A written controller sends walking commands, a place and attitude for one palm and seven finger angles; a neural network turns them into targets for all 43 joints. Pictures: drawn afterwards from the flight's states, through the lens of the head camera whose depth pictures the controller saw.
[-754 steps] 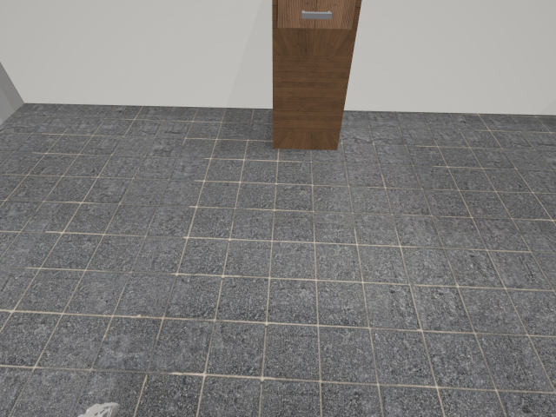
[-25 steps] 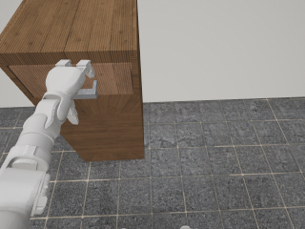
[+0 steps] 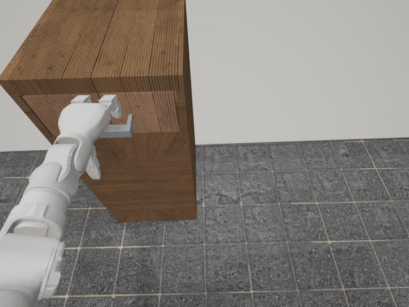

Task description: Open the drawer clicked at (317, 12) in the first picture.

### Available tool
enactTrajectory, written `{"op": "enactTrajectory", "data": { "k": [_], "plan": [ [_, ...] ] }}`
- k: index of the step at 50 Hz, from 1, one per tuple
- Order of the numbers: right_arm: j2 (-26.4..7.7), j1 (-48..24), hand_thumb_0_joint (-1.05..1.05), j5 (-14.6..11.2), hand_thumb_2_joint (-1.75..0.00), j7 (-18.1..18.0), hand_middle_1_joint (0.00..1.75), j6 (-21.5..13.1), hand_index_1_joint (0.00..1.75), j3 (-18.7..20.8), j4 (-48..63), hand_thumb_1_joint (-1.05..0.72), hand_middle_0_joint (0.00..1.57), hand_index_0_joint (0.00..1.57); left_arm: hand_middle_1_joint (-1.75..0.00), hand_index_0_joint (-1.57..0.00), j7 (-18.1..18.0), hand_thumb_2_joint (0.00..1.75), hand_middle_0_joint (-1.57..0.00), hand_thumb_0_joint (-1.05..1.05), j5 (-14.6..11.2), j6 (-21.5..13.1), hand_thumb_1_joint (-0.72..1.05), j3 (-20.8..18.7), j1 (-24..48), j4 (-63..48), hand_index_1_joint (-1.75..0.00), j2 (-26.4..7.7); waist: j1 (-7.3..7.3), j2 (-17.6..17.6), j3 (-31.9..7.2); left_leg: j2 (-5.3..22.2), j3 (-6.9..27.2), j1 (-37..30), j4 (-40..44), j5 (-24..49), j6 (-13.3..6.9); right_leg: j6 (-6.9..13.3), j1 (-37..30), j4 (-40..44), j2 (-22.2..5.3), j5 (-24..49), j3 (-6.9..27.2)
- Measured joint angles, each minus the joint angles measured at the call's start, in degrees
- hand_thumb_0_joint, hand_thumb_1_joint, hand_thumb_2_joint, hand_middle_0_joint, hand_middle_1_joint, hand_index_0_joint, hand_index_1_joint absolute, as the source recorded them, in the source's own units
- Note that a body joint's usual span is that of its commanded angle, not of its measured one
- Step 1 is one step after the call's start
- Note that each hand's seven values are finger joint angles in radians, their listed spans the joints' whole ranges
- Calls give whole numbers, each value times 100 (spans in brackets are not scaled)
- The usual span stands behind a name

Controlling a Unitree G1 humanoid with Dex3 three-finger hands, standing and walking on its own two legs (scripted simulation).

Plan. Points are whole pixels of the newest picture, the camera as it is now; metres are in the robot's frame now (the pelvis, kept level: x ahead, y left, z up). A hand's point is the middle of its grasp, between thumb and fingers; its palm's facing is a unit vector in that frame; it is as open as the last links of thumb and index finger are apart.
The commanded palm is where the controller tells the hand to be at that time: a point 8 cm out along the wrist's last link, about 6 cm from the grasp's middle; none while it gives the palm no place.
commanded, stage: move the hooked fingers above the handle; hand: left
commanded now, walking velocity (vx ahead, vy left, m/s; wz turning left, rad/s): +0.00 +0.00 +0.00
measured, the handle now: (105, 125) +0.52 +0.25 +0.01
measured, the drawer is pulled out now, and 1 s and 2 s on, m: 0.00 0.00 0.00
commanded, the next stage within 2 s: lower the fingers behind the handle in 1.18 s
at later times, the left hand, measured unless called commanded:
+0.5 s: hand (103, 130) +0.46 +0.23 +0.06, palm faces -0.01 -0.05 -1.00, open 13.8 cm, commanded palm +0.43 +0.25 +0.13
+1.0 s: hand (105, 118) +0.48 +0.22 +0.08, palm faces +0.09 -0.04 -1.00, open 13.8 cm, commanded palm +0.44 +0.25 +0.13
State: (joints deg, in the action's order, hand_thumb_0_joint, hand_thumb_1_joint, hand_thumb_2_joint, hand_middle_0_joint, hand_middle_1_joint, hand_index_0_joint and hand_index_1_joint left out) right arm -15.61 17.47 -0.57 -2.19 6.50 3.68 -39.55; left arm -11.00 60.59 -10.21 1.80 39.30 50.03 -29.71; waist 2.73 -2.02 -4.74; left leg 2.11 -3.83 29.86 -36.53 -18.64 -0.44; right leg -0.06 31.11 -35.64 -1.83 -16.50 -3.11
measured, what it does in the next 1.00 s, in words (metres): stands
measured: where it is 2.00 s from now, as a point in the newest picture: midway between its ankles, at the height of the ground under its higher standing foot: outside the picture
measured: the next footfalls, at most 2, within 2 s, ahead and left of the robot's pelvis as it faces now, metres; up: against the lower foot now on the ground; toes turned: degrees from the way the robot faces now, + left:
none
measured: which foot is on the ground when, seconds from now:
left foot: down 0.00-1.00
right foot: down 0.00-1.00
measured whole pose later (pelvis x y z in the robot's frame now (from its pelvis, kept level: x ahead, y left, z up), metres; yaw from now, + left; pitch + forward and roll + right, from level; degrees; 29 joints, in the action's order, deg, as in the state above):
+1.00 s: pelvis +0.00 +0.01 +0.00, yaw -1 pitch +13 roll +0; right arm -15.1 14.9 0.0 -1.8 5.7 2.9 -39.4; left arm -16.6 61.6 -8.0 0.4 43.3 50.1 -28.7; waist 3.8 -2.2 -4.7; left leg 2.0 -4.9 31.7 -37.9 -19.7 -0.9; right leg -0.6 33.5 -37.1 -1.9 -17.0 -1.8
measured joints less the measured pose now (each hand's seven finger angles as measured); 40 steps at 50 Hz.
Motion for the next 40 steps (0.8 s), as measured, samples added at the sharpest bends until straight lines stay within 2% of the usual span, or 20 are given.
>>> {"op": "enactTrajectory", "data": {
  "k": [6,9,12,15,19,22,24,27,30,33,35,37,40],
  "plan": [
    [-45,-113,1,27,-90,35,30,-85,30,37,-53,-90,20,20,-120,-32,-341,30,-32,0,82,292,-49,-92,320,254,-121,-62,41,-19,3,8,12,169,-57,12,11,12,169,-59,5,8,-7],
    [-35,-84,1,13,-90,48,30,-68,30,25,-89,-90,20,20,-120,-32,-276,30,-32,0,23,520,-49,-86,450,453,-121,-93,62,-47,-54,15,-7,139,-5,20,12,11,151,-14,17,20,11],
    [-26,-7,1,-12,-90,54,30,-31,30,-2,-96,-90,20,20,-120,-32,-58,30,-31,0,-70,691,-49,22,494,592,-120,-76,72,-79,-93,20,-25,48,61,21,12,5,69,51,26,27,28],
    [-12,66,1,-29,-90,36,30,6,30,-39,-78,-90,20,20,-120,-32,204,30,-31,0,-126,648,-49,102,419,597,-120,-33,92,-88,-96,21,-45,-40,106,11,7,-2,-9,91,31,23,47],
    [24,156,1,0,-90,11,30,30,30,-23,-20,-90,20,20,-120,-32,330,30,-31,0,-134,252,-49,27,128,225,-120,74,89,-75,-73,24,-77,-91,105,-20,-1,-8,-43,83,36,0,79],
    [49,154,1,28,-90,13,30,31,30,-10,-17,-90,20,20,-120,-32,149,30,-32,0,-47,-48,-49,-172,-44,-10,-120,129,89,-52,-55,26,-98,-55,52,-55,-4,-12,7,22,35,-29,103],
    [64,115,1,41,-90,26,30,35,30,-9,-36,-90,20,20,-120,-32,-71,30,-32,0,37,-99,-49,-337,-102,-72,-120,94,96,-38,-56,31,-113,-2,12,-73,-4,-13,70,-23,39,-43,120],
    [75,62,1,52,-90,74,30,8,30,18,-80,-90,20,20,-120,-32,-377,30,-32,0,128,98,-48,-474,-82,-53,-120,-14,72,-52,-53,33,-118,76,-28,-81,-3,-12,148,-59,39,-46,128],
    [62,39,1,28,-90,120,30,-12,30,41,-126,-90,20,20,-120,-32,-455,30,-32,0,108,460,-48,-443,-11,87,-120,-128,10,-102,-78,26,-108,99,-13,-67,-9,-20,158,-28,34,-29,119],
    [42,60,1,-13,-90,144,30,-4,30,68,-151,-90,20,20,-120,-32,-215,30,-31,0,-89,806,-48,-180,-4,130,-120,-138,-62,-155,-121,7,-71,18,61,-39,-20,-34,44,71,18,-3,81],
    [28,65,1,-39,-90,123,30,19,30,55,-159,-90,20,20,-120,-32,50,30,-31,0,-245,900,-48,64,-27,103,-120,-69,-96,-157,-136,-12,-38,-82,115,-24,-28,-45,-78,137,3,5,47],
    [22,42,1,-48,-90,79,30,28,30,23,-149,-90,20,20,-120,-32,314,30,-31,-1,-346,864,-48,350,4,90,-120,29,-99,-124,-108,-36,7,-168,138,-18,-34,-52,-190,165,-21,-5,1],
    [25,-54,1,-23,-90,10,30,-9,30,-20,-81,-90,20,21,-120,-32,538,30,-31,-1,-313,506,-49,516,55,-32,-120,188,-54,-34,-21,-59,46,-193,100,-24,-39,-52,-233,130,-46,-25,-36]
  ]
}}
